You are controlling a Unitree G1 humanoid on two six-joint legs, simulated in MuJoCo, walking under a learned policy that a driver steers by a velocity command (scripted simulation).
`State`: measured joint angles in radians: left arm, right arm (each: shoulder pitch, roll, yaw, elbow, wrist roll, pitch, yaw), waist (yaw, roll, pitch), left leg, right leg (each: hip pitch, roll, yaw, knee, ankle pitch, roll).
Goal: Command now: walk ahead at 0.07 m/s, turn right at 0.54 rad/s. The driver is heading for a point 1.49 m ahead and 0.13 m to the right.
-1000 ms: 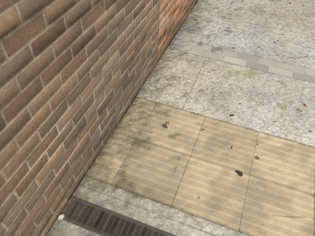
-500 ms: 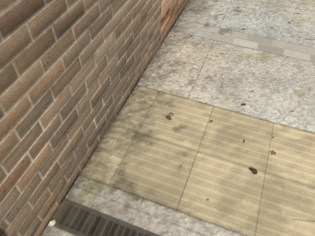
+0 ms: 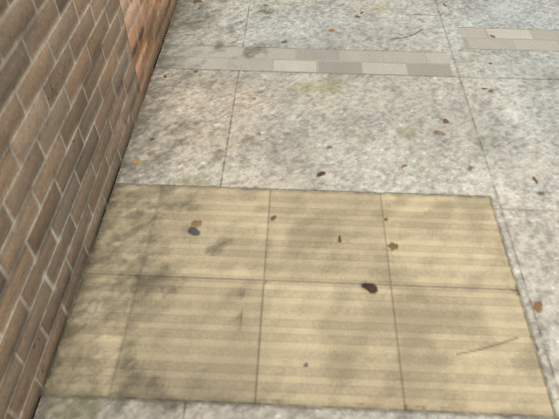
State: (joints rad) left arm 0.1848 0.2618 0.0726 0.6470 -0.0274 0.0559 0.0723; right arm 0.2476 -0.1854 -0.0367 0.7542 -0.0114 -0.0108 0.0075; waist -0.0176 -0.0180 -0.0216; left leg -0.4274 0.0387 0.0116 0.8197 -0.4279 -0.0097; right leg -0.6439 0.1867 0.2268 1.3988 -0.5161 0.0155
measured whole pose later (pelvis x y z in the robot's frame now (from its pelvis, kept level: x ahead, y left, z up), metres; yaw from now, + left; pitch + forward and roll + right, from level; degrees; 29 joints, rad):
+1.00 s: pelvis +0.17 -0.01 -0.17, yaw -11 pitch +2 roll -1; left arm 0.28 0.15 0.01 0.81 -0.04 0.03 0.07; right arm 0.41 -0.12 -0.02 0.97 -0.02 0.02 0.01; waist 0.00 -0.05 -0.03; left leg -0.32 -0.05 -0.02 0.52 -0.23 0.06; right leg -0.83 0.01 0.07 1.93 -0.51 0.04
